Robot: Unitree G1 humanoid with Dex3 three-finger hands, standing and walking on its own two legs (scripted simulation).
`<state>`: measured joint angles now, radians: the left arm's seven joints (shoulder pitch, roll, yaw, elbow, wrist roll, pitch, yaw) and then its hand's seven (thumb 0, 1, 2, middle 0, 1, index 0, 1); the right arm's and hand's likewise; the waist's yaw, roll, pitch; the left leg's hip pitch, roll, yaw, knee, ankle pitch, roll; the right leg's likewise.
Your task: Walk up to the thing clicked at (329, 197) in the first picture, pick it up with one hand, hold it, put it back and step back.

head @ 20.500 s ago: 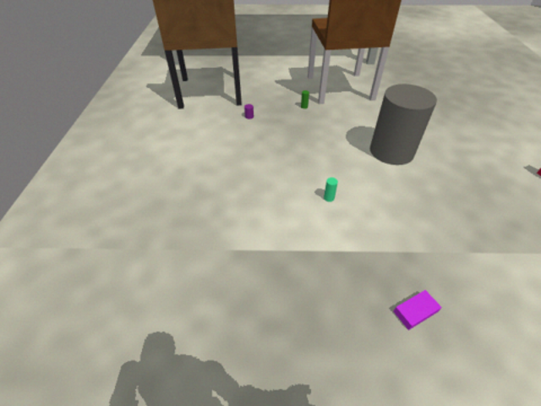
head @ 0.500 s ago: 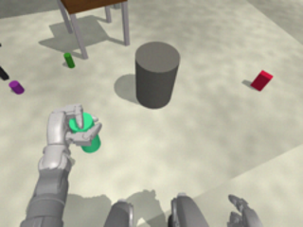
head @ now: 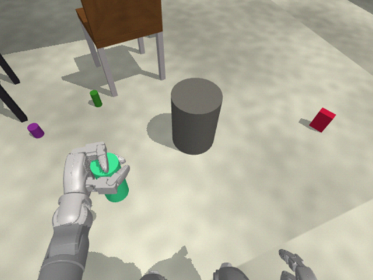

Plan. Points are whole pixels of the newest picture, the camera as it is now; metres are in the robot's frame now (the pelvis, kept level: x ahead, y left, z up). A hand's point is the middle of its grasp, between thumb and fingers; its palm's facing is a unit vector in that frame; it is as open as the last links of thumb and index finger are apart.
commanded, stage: lift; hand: left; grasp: from the side
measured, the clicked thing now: (111, 178) +0.35 +0.18 -0.01
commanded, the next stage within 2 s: hold in 0.28 s
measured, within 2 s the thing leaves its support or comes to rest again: neither
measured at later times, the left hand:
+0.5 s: hand (109, 163) +0.35 +0.16 +0.07, palm faces +0.07 -1.00 -0.02, open 4.9 cm
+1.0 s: hand (107, 167) +0.33 +0.16 +0.09, palm faces +0.08 -1.00 -0.02, open 4.9 cm
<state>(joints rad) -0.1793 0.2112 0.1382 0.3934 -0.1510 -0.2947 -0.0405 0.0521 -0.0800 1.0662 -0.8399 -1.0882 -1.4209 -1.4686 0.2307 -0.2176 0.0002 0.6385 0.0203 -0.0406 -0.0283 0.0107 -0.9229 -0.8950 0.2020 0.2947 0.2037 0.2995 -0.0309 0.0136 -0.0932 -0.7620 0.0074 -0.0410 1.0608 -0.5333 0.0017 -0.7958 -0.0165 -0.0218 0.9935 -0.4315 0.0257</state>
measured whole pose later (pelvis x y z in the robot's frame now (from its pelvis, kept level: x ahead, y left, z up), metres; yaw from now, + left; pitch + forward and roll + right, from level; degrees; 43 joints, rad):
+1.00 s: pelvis +0.01 -0.01 +0.03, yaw +0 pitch +6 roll -1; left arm -0.09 0.19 0.14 0.37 -0.17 -0.30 -0.07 0.05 -0.07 1.05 -0.83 -1.09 -1.40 -1.43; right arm 0.22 -0.22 -0.01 0.65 0.02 -0.04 -0.03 0.01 -0.93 -0.90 0.20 0.29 0.20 0.30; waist -0.02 0.02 -0.05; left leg -0.52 0.01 -0.03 0.86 -0.46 -0.01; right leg -0.56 -0.01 -0.02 0.83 -0.38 0.01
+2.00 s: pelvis +0.00 -0.01 +0.03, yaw +0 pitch +5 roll -1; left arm -0.09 0.18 0.13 0.38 -0.16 -0.32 -0.07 0.05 -0.06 1.04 -0.83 -1.09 -1.35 -1.40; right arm 0.23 -0.22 -0.01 0.66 0.02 -0.05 -0.02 0.01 -0.92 -0.90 0.20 0.29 0.20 0.30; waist -0.02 0.01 -0.04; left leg -0.49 0.01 -0.03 0.85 -0.45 -0.01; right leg -0.53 -0.02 -0.02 0.80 -0.36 0.02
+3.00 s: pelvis +0.00 -0.01 +0.03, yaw +0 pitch +5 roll -1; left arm -0.13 0.18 0.13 0.42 -0.16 -0.33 -0.05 0.05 -0.06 1.04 -0.83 -1.10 -1.32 -1.37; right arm 0.23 -0.22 0.00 0.67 0.02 -0.05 -0.02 0.01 -0.92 -0.90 0.20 0.29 0.20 0.30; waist -0.03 0.01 -0.04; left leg -0.50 0.01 -0.03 0.84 -0.44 -0.01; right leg -0.54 -0.01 -0.02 0.80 -0.35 0.02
